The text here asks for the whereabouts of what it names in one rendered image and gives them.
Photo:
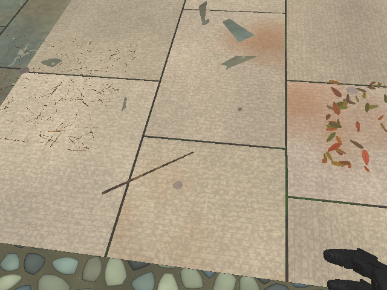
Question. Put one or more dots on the robot right hand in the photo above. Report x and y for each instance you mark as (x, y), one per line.
(361, 262)

